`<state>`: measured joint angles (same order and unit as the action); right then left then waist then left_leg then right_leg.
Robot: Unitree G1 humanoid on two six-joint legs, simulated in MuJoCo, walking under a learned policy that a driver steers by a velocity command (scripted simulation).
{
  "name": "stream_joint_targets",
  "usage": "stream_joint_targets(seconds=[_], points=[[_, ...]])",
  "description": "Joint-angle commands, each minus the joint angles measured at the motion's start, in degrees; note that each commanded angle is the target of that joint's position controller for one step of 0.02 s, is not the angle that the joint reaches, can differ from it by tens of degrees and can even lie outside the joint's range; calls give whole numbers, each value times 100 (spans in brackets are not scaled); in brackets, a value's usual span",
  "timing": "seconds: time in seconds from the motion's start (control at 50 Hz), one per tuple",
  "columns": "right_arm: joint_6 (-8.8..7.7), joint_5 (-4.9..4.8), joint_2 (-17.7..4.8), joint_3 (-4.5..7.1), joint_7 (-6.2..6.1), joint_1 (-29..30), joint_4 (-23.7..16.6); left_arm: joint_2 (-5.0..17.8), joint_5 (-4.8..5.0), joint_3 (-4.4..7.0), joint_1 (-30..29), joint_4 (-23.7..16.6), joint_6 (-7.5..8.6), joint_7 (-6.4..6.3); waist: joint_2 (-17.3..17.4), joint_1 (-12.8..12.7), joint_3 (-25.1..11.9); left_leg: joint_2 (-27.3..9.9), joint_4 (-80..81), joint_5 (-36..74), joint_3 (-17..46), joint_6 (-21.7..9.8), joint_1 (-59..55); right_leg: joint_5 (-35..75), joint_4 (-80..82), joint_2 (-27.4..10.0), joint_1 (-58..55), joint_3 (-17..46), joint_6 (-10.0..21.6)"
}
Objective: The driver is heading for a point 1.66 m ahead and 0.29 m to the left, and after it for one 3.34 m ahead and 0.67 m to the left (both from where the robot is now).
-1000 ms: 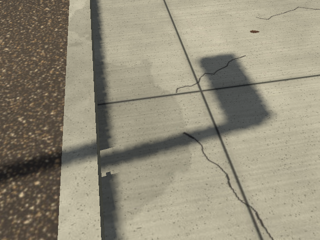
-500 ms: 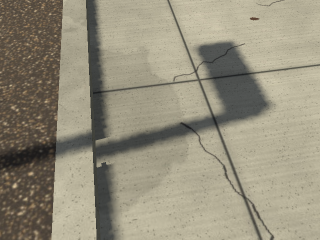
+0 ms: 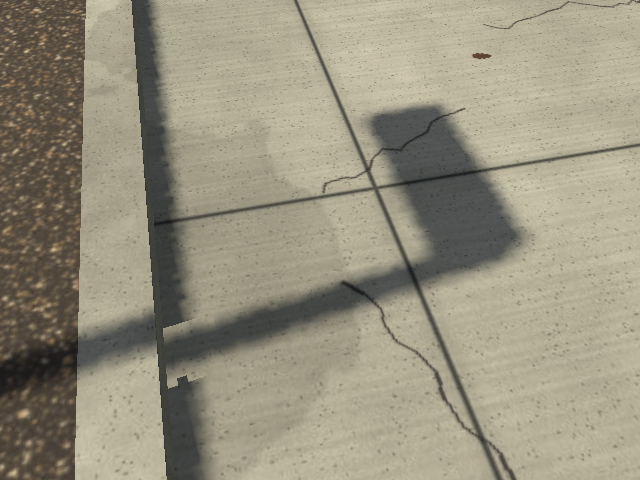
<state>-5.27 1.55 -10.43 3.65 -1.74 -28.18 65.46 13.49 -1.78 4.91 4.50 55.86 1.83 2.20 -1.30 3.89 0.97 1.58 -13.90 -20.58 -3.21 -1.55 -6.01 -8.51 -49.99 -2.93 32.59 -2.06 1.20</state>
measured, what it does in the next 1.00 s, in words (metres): goes down: right foot 0.12 m lower, then left foot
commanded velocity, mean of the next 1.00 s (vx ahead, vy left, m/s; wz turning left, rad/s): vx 0.48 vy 0.00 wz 0.00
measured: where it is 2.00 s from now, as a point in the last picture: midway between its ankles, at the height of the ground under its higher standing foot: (326, 260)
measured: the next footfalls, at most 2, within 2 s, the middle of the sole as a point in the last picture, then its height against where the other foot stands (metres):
right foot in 0.26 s outside the picture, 0.12 m lower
left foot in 0.74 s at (291, 438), level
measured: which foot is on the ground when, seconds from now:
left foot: down 0.00-0.26, up 0.28-0.72, down 0.74-1.00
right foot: up 0.00-0.24, down 0.26-0.76, up 0.78-1.00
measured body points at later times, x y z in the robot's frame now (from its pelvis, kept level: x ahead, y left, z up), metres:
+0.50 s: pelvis +0.31 -0.10 -0.12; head +0.34 -0.10 +0.33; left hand +0.31 +0.15 -0.26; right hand +0.44 -0.36 -0.25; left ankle +0.39 +0.06 -0.77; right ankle +0.30 -0.19 -0.85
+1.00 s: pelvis +0.60 -0.03 -0.10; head +0.61 -0.02 +0.34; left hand +0.72 +0.23 -0.24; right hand +0.61 -0.30 -0.24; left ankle +0.60 +0.05 -0.85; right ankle +0.70 -0.22 -0.78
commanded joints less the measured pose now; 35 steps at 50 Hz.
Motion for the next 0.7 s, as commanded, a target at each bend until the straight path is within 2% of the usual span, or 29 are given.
stream_joint_targets(seconds=[0.02,0.04,0.06,0.08,0.1,0.12,0.14,0.16,0.18,0.2,0.22,0.24,0.26,0.28,0.3,0.32,0.34,0.36,0.38,0.4,0.42,0.44,0.48,0.5,0.54,0.6,0.66,0.68,0.7], points=[[-273,-6,-723,72,-54,284,-205,354,25,38,-1003,-648,151,40,594,-212,1065,-1412,448,1990,885,-796,151,1477,1063,-383,1251,536,-34],[-299,-8,-779,90,-40,501,-293,310,25,10,-969,-644,163,75,489,-218,974,-1163,402,1722,597,-724,586,2109,1589,-261,630,318,25],[-286,-54,-673,50,-15,544,-317,158,22,-44,-1034,-679,169,130,378,-161,891,-1070,382,1422,402,-658,1113,2726,2055,-223,-221,216,119],[-279,-84,-618,24,-8,497,-303,117,61,-55,-1052,-683,150,187,343,-92,855,-1077,325,1190,345,-634,1464,3202,2167,-195,-794,141,204],[-235,758,-171,-254,266,-565,174,-693,-374,-419,-435,-543,121,159,622,-170,728,-1063,267,1131,200,-747,1564,3369,1621,-429,-918,614,376],[-147,-546,-985,175,-19,360,-226,394,536,-47,-1189,-736,241,95,73,-58,1209,-1212,-227,1284,311,-602,1038,2620,2466,-242,-148,520,306],[-67,-649,-1145,149,-91,232,-287,495,644,-92,-1537,-870,320,121,-74,128,1119,-1319,-628,1439,411,-558,516,2494,2743,-274,178,510,212],[15,-553,-1067,154,-144,-81,-177,419,605,-122,-1700,-901,393,177,-35,286,1079,-1352,-1015,1538,420,-506,120,2608,3020,-346,376,493,159],[81,-401,-1057,162,-159,-286,-170,436,500,-118,-1482,-842,436,233,37,349,852,-1319,-1546,1835,443,-441,-90,2832,3159,-333,119,465,137],[137,-296,-1101,185,-124,-265,-235,540,493,-57,-1110,-693,456,254,182,236,525,-1307,-2163,2527,504,-453,-251,2618,3118,-239,-282,338,153],[158,-232,-1131,204,-54,-188,-283,676,459,18,-239,-408,473,237,311,-118,36,-1222,-3090,3351,512,-469,-22,2372,2867,-29,-1357,114,272],[133,-246,-1065,189,22,7,-305,932,421,151,949,-36,451,177,310,-778,-498,-942,-4481,3500,394,-340,960,2353,2580,73,-3107,-127,412],[51,-269,-679,144,98,-133,-202,1143,301,216,1954,248,396,121,-471,-1210,-1107,-372,-6945,537,311,-3,2970,3227,1636,-681,-5199,484,778],[-191,-359,-88,-40,161,-849,-252,1344,117,77,2202,332,434,120,-1917,-871,-1944,126,-9028,-2678,1364,-35,4764,5746,190,-1456,-6616,1584,1158],[-358,-732,-424,-25,160,-783,-527,1621,281,247,2942,572,367,164,-2113,-1212,-3208,294,-9253,-2283,1754,-12,5109,2607,1620,-2231,-7042,3531,2066],[-389,-856,-488,-19,95,87,-880,1525,308,230,2642,662,325,96,-1197,-1017,-2457,-168,-8900,-1754,1224,49,5758,263,2733,-2230,-6281,3903,1937],[-316,-687,-844,18,-10,952,-1052,929,258,71,1710,320,376,46,1,-955,-1497,-557,-8140,-822,844,-58,5611,-557,3262,-1851,-4944,3367,1583],[-224,-618,-710,-6,-76,964,-1096,1027,150,42,974,86,447,-1,-27,-639,-1123,-703,-8419,-505,743,27,5365,-350,3328,-2144,-3790,3579,1823],[-131,-404,-825,71,-86,857,-1034,742,102,-54,444,-51,565,28,425,-356,-854,-1072,-7500,194,1081,-63,4773,10,3332,-2021,-2639,3358,1673],[-9,-290,-649,95,-68,884,-1038,576,102,-95,250,1,584,23,116,-190,-330,-1180,-6854,320,1017,-13,4292,432,3507,-1620,-1584,2528,1461],[42,-289,-446,78,-70,779,-1088,591,107,-102,247,58,549,-23,-160,-64,-146,-1246,-6193,349,984,27,3992,433,3659,-1317,-1125,2007,1350],[48,-266,-447,76,-78,923,-1186,609,104,-108,400,98,540,-90,-365,-104,5,-1239,-5708,523,916,117,3979,988,3779,-1192,-983,1703,1382],[18,-211,-562,84,-53,1369,-1422,663,68,-88,701,154,505,-233,-421,-162,64,-1243,-4629,1170,800,207,4058,1678,3859,-1021,-1122,1197,1372],[5,-181,-503,44,-14,1592,-1499,731,118,-64,731,132,478,-283,-361,-212,27,-1197,-4002,1582,710,176,3978,1737,3891,-904,-1236,964,1325],[4,-180,-467,4,64,2086,-1613,821,232,-24,955,142,441,-329,-172,-382,38,-983,-3048,2208,515,130,3819,1531,3981,-797,-1539,708,1209],[16,-275,-563,-4,171,2721,-1813,858,353,15,1399,266,387,-333,-90,-598,259,-823,-2360,2402,426,44,4012,826,4030,-943,-2227,703,1108],[-37,-270,-649,18,284,3080,-1974,921,358,62,1701,385,293,-321,-50,-653,422,-719,-1942,1913,370,-175,4214,853,3767,-1176,-2965,772,993],[-48,-281,-700,38,306,3002,-1971,977,344,82,1698,383,253,-315,-89,-581,367,-637,-1839,1673,293,-243,4034,1075,3596,-1209,-3110,760,938],[-61,-286,-803,91,312,2735,-1914,1016,326,91,1607,350,219,-310,-157,-400,195,-488,-1723,1492,151,-320,3554,1730,3257,-1150,-3148,672,851]])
